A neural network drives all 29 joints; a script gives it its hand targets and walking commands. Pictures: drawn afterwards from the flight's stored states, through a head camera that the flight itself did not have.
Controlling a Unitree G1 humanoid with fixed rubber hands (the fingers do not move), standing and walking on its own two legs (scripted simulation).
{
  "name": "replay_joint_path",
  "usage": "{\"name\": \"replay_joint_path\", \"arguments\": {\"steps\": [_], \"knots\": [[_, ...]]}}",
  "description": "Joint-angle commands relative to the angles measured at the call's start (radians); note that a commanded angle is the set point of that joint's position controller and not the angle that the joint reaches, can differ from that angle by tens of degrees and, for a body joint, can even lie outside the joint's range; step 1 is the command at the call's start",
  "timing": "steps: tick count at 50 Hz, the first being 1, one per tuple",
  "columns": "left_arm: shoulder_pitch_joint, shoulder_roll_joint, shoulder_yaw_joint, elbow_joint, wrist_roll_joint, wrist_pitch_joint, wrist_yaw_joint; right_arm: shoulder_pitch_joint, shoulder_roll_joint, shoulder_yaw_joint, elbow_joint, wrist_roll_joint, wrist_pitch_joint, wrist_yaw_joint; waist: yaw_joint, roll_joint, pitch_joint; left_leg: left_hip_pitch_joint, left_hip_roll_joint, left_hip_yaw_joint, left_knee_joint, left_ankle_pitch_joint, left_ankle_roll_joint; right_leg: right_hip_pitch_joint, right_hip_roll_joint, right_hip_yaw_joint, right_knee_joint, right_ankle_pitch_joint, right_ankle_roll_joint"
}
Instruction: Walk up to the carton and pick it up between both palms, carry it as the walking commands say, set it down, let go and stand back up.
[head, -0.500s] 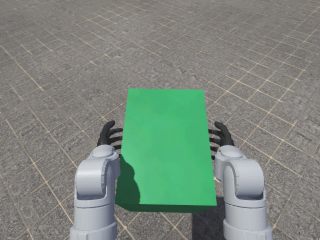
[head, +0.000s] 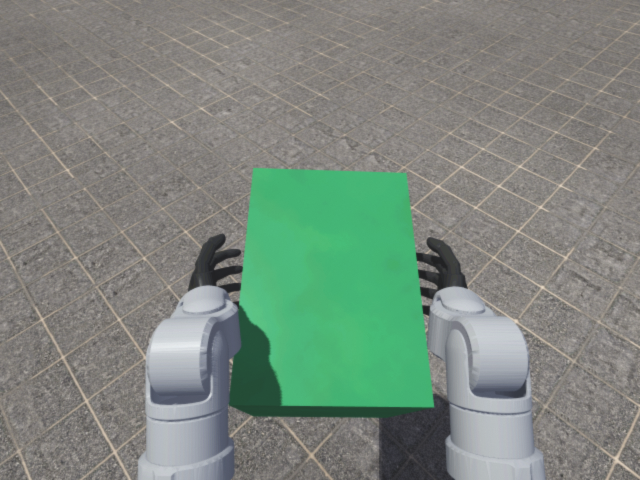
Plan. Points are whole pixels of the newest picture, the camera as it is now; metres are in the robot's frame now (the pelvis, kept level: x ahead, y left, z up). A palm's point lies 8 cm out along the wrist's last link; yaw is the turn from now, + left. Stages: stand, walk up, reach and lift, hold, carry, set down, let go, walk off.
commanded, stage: carry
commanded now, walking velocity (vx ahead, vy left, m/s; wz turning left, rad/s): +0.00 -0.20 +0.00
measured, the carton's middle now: (325, 302) +0.34 +0.01 +0.02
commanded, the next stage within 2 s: none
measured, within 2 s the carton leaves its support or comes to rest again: neither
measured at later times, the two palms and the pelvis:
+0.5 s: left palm (326, 320) +0.27 +0.01 +0.10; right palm (583, 296) +0.28 -0.26 +0.13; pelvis -0.02 -0.14 +0.02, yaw -1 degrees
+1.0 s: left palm (449, 356) +0.23 -0.12 +0.10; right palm out of the picture +0.24 -0.38 +0.11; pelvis -0.05 -0.26 +0.00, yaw +3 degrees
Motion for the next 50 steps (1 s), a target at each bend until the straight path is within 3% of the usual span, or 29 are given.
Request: {"name": "replay_joint_path", "arguments": {"steps": [1, 3, 9, 12, 14, 15, 16, 17, 18, 19, 20, 21, 22, 23, 25, 28, 29, 30, 31, 32, 35, 37, 41, 45, 46, 47, 48, 49, 50], "knots": [[-0.254, -1.047, -0.430, 0.036, -0.349, -0.036, -0.281, -0.447, 1.045, 0.599, -0.133, 0.386, -0.029, 0.234, -0.027, -0.372, -0.384, -0.264, -0.103, -0.088, 0.540, -0.367, 0.058, 0.370, -0.315, 0.374, -0.284, 0.189, -0.011], [-0.300, -1.071, -0.430, 0.006, -0.360, -0.049, -0.293, -0.539, 1.078, 0.631, -0.191, 0.407, -0.035, 0.234, -0.024, -0.269, -0.323, -0.214, -0.107, -0.085, 0.589, -0.239, 0.072, 0.197, -0.261, 0.253, -0.404, -0.387, 0.029], [-0.317, -1.053, -0.421, -0.104, -0.367, -0.082, -0.287, -0.502, 1.154, 0.667, -0.185, 0.460, -0.036, 0.236, -0.031, -0.235, -0.434, -0.149, -0.162, 0.003, 0.366, -0.181, 0.053, 0.478, -0.142, 0.081, -0.316, 0.331, 0.175], [-0.265, -1.018, -0.433, -0.096, -0.362, -0.082, -0.277, -0.470, 1.103, 0.659, -0.212, 0.455, -0.033, 0.221, -0.021, -0.267, -0.480, -0.083, -0.209, 0.062, 0.139, -0.217, 0.050, 0.594, -0.151, 0.113, -0.297, 0.648, 0.201], [-0.251, -1.017, -0.449, -0.111, -0.363, -0.076, -0.273, -0.454, 1.092, 0.644, -0.221, 0.457, -0.038, 0.217, -0.035, -0.307, -0.475, 0.109, -0.205, 0.133, -0.128, -0.188, 0.057, 0.502, -0.109, 0.026, -0.302, 0.840, 0.360], [-0.260, -1.019, -0.464, -0.117, -0.365, -0.070, -0.271, -0.438, 1.084, 0.628, -0.218, 0.456, -0.040, 0.216, -0.058, -0.294, -0.463, 0.287, -0.152, 0.156, -0.302, -0.137, 0.081, 0.371, -0.068, -0.032, -0.242, 0.977, 0.499], [-0.279, -1.020, -0.488, -0.142, -0.376, -0.076, -0.272, -0.408, 1.085, 0.607, -0.214, 0.455, -0.044, 0.222, -0.100, -0.169, -0.477, 0.480, -0.003, 0.082, -0.488, 0.054, 0.144, 0.195, 0.003, -0.085, 0.050, 1.090, 0.596], [-0.277, -1.046, -0.509, -0.141, -0.389, -0.073, -0.271, -0.406, 1.126, 0.591, -0.191, 0.460, -0.049, 0.226, -0.075, 0.405, -0.559, 0.527, 0.353, -0.371, -0.326, 0.358, 0.234, -0.002, -0.048, 0.136, 0.678, -0.182, 0.389], [-0.357, -1.043, -0.528, -0.142, -0.399, -0.072, -0.266, -0.412, 1.099, 0.559, -0.185, 0.426, -0.047, 0.231, -0.036, 0.255, -0.470, 0.437, 0.417, -0.509, -0.218, 0.514, 0.283, -0.175, -0.065, 0.286, 0.654, -0.326, 0.200], [-0.376, -1.059, -0.520, -0.088, -0.401, -0.072, -0.264, -0.482, 1.079, 0.560, -0.212, 0.435, -0.052, 0.237, -0.014, 0.165, -0.372, 0.351, 0.401, -0.469, -0.221, 0.560, 0.245, -0.205, -0.060, 0.298, 0.674, -0.263, 0.122], [-0.269, -1.091, -0.472, 0.012, -0.352, -0.082, -0.252, -0.587, 1.034, 0.582, -0.277, 0.459, -0.048, 0.249, 0.006, 0.092, -0.319, 0.416, 0.310, -0.314, -0.174, 0.628, 0.166, -0.326, -0.028, 0.204, 0.631, -0.225, 0.074], [-0.302, -1.073, -0.487, -0.035, -0.335, -0.083, -0.243, -0.605, 1.022, 0.594, -0.300, 0.487, -0.046, 0.270, -0.007, 0.128, -0.286, 0.466, 0.246, -0.154, -0.166, 0.645, 0.136, -0.334, -0.020, 0.170, 0.480, -0.185, 0.057], [-0.329, -1.082, -0.514, -0.065, -0.335, -0.076, -0.234, -0.585, 1.026, 0.575, -0.292, 0.487, -0.047, 0.274, -0.016, 0.252, -0.256, 0.534, 0.182, -0.066, -0.120, 0.902, 0.124, -0.360, 0.038, 0.065, 0.419, -0.172, 0.043], [-0.390, -1.070, -0.549, -0.116, -0.359, -0.059, -0.238, -0.482, 1.062, 0.535, -0.186, 0.454, -0.035, 0.269, -0.025, 0.350, -0.268, 0.486, 0.160, -0.091, -0.083, 1.008, 0.134, -0.287, 0.023, 0.042, 0.298, -0.186, 0.055], [-0.445, -1.045, -0.603, -0.165, -0.399, -0.055, -0.242, -0.344, 1.066, 0.475, -0.108, 0.393, -0.028, 0.255, -0.043, 0.321, -0.285, 0.362, 0.096, -0.065, -0.061, 1.088, 0.103, -0.116, 0.067, -0.038, 0.134, -0.173, 0.054], [-0.357, -1.030, -0.582, -0.095, -0.394, -0.045, -0.255, -0.269, 1.002, 0.451, -0.087, 0.346, -0.031, 0.243, -0.037, 0.317, -0.399, 0.366, 0.085, 0.000, 0.039, 0.899, 0.074, 0.047, 0.071, -0.081, -0.101, 0.003, 0.051], [-0.365, -1.029, -0.582, -0.101, -0.386, -0.046, -0.254, -0.263, 1.007, 0.456, -0.077, 0.350, -0.036, 0.244, -0.029, 0.266, -0.426, 0.302, 0.064, 0.023, 0.100, 0.782, 0.056, 0.160, 0.060, -0.083, -0.230, 0.164, 0.047], [-0.357, -1.041, -0.578, -0.080, -0.389, -0.044, -0.263, -0.274, 0.999, 0.465, -0.080, 0.343, -0.038, 0.242, -0.014, 0.147, -0.436, 0.133, 0.033, 0.012, 0.162, 0.463, 0.050, 0.306, -0.021, -0.003, -0.252, 0.294, 0.038], [-0.352, -1.033, -0.562, -0.069, -0.386, -0.043, -0.268, -0.286, 0.990, 0.477, -0.092, 0.336, -0.040, 0.240, -0.014, -0.049, -0.461, -0.066, -0.027, 0.003, 0.266, -0.076, 0.040, 0.457, -0.173, 0.186, -0.225, 0.616, 0.009], [-0.348, -1.031, -0.536, -0.056, -0.380, -0.044, -0.270, -0.304, 1.012, 0.497, -0.078, 0.346, -0.038, 0.240, -0.022, -0.260, -0.457, -0.227, -0.102, -0.023, 0.430, -0.411, 0.024, 0.493, -0.334, 0.385, -0.184, 0.784, -0.038], [-0.296, -1.028, -0.464, -0.009, -0.364, -0.045, -0.284, -0.403, 1.031, 0.560, -0.109, 0.373, -0.030, 0.236, -0.020, -0.306, -0.353, -0.263, -0.088, -0.081, 0.562, -0.346, 0.047, 0.347, -0.285, 0.275, -0.217, 0.247, -0.081], [-0.253, -1.059, -0.413, 0.004, -0.349, -0.057, -0.285, -0.460, 1.084, 0.602, -0.136, 0.409, -0.023, 0.244, -0.022, -0.344, -0.361, -0.251, -0.102, -0.064, 0.523, -0.264, 0.049, 0.342, -0.199, 0.173, -0.206, 0.258, -0.063], [-0.276, -1.038, -0.405, -0.035, -0.328, -0.074, -0.276, -0.468, 1.105, 0.626, -0.121, 0.430, -0.022, 0.247, -0.019, -0.303, -0.335, -0.115, -0.144, -0.010, 0.306, -0.188, 0.066, 0.245, -0.211, 0.164, -0.277, 0.027, -0.069], [-0.249, -1.000, -0.428, -0.049, -0.309, -0.063, -0.254, -0.413, 1.066, 0.594, -0.088, 0.433, -0.011, 0.251, -0.021, -0.240, -0.357, 0.080, -0.167, 0.013, -0.010, -0.097, 0.099, 0.183, -0.206, 0.196, -0.287, 0.060, -0.066], [-0.261, -0.997, -0.448, -0.052, -0.314, -0.062, -0.250, -0.381, 1.048, 0.571, -0.078, 0.423, -0.013, 0.255, -0.033, -0.195, -0.378, 0.199, -0.131, 0.007, -0.168, 0.022, 0.103, 0.124, -0.192, 0.168, -0.266, 0.054, -0.037], [-0.291, -1.007, -0.458, -0.054, -0.321, -0.059, -0.249, -0.400, 1.058, 0.557, -0.067, 0.421, -0.014, 0.257, -0.043, -0.070, -0.356, 0.272, -0.019, -0.117, -0.283, 0.063, 0.121, 0.010, -0.137, 0.113, -0.172, -0.006, -0.006], [-0.298, -1.005, -0.466, -0.055, -0.318, -0.054, -0.248, -0.374, 1.045, 0.544, -0.053, 0.410, -0.013, 0.259, -0.059, 0.208, -0.313, 0.335, 0.251, -0.466, -0.406, -0.008, 0.188, -0.203, -0.038, 0.034, 0.034, -0.081, 0.042], [-0.365, -1.016, -0.488, -0.102, -0.326, -0.061, -0.247, -0.385, 1.069, 0.537, -0.055, 0.420, -0.020, 0.270, -0.042, 0.262, -0.232, 0.233, 0.419, -0.601, -0.447, 0.015, 0.263, -0.288, -0.003, 0.046, 0.254, -0.249, 0.061], [-0.379, -1.037, -0.500, -0.077, -0.332, -0.060, -0.247, -0.405, 1.064, 0.531, -0.070, 0.422, -0.019, 0.277, -0.024, 0.157, -0.187, 0.194, 0.401, -0.520, -0.413, 0.049, 0.251, -0.274, -0.022, 0.114, 0.369, -0.229, 0.048]]}}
